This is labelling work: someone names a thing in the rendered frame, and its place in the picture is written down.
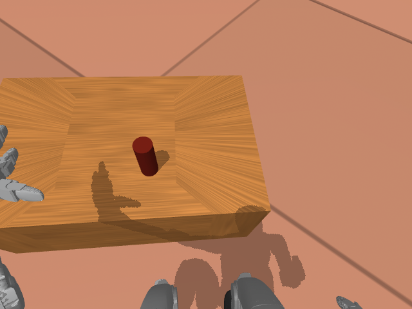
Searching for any right robot hand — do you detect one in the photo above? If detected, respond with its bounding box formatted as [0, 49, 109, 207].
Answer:
[336, 296, 362, 309]

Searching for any left robot arm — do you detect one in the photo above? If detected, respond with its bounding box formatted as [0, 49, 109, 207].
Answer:
[0, 257, 25, 309]

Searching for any can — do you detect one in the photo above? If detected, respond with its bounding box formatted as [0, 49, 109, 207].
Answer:
[132, 136, 158, 176]

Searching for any left robot hand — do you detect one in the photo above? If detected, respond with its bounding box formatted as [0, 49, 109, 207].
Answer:
[0, 125, 44, 202]

